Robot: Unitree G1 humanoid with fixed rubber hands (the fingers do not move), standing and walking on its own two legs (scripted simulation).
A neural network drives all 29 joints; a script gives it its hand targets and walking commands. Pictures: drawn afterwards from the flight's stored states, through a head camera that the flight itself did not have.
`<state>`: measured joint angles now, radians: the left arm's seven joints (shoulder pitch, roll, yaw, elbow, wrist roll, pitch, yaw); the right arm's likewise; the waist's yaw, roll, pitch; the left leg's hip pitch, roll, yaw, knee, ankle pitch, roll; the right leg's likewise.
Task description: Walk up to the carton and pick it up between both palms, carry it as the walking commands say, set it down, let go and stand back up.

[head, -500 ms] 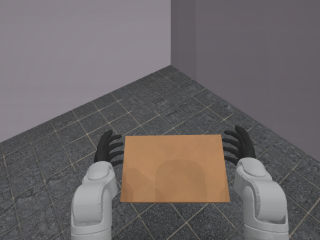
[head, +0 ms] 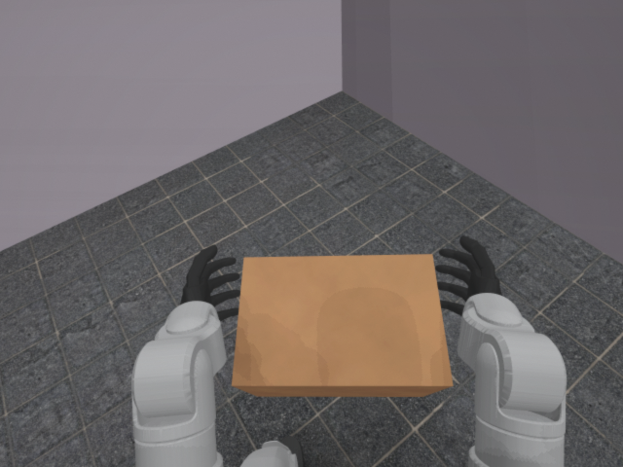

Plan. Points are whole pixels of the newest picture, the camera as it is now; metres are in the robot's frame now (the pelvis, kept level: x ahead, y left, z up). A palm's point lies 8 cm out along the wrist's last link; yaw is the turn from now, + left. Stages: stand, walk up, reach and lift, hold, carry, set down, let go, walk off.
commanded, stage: carry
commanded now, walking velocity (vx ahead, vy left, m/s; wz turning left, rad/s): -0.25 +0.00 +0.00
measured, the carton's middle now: (338, 330) +0.29 +0.00 +0.00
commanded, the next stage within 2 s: none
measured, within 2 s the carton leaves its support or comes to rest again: neither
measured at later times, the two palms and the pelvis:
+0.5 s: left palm out of the picture +0.10 +0.18 +0.11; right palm (505, 460) +0.13 -0.13 +0.12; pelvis -0.15 +0.01 +0.03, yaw +3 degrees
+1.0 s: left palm out of the picture -0.09 +0.11 +0.13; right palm out of the picture -0.08 -0.19 +0.13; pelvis -0.35 -0.04 +0.02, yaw +2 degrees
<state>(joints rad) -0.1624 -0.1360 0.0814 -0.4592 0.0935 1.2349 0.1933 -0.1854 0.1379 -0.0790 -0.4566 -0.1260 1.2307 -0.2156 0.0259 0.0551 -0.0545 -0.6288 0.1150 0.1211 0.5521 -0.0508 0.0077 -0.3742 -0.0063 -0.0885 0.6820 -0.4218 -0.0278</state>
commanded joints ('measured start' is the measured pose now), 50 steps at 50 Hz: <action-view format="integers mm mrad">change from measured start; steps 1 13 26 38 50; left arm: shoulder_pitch -337 -243 -365 -301 -247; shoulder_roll -971 -911 -993 -971 -912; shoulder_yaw -641 -609 -729 -643 -615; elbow -68 -91 -135 -76 -70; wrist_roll -404 -346 -418 -384 -347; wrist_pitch -18 -30 -26 -31 -23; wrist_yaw -268 -246 -251 -260 -245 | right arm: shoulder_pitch -285 -250 -227 -324 -250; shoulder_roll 974 975 965 994 965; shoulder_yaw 642 673 600 690 672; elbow -78 -46 -59 -103 -33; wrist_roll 389 423 381 418 420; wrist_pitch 13 12 -25 -4 16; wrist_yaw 257 255 282 267 256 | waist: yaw -27 -20 -39 -30 -27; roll -439 -319 119 -329 -304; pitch -235 -304 -273 -189 -284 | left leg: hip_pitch -71 160 471 8 207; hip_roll -71 -141 183 -90 -134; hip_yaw -11 -20 -180 -114 -43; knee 343 116 -92 550 130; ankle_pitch -479 -414 410 -509 -462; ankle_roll -25 -31 175 -27 -22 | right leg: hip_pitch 138 329 -222 105 252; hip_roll -487 -300 -11 -440 -310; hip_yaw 483 206 43 317 245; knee -342 -180 460 -340 -306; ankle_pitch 647 991 -52 777 646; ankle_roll -202 -133 68 -183 -141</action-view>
